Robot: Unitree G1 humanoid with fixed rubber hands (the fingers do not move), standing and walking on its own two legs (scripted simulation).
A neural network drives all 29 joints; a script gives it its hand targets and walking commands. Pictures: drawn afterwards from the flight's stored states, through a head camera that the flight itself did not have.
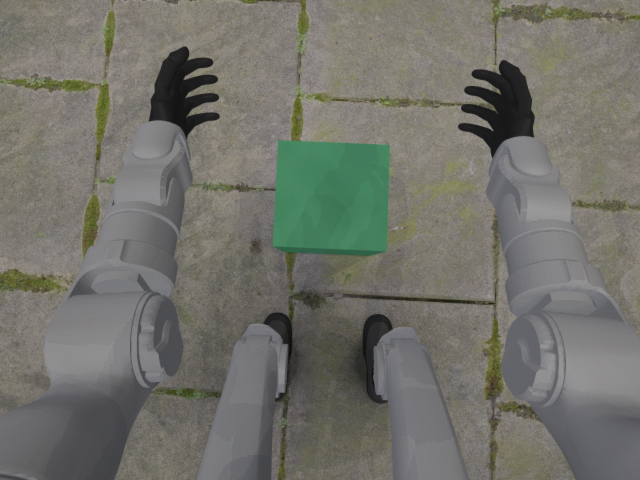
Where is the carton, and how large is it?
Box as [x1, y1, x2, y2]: [273, 140, 389, 255]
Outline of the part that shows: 278,140 273,246 283,251 289,252 370,255 385,251 387,230 389,145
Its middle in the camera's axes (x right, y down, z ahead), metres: +0.02 -0.07 +0.84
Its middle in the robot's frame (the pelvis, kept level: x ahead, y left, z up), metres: +0.48 +0.00 -0.51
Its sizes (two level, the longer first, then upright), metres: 0.210 0.200 0.250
